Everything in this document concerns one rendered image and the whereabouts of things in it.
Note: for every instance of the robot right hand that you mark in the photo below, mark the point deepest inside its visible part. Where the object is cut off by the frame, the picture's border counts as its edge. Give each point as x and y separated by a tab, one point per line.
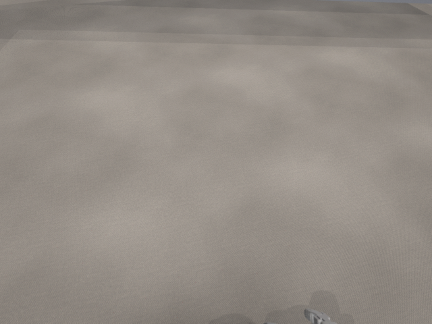
316	317

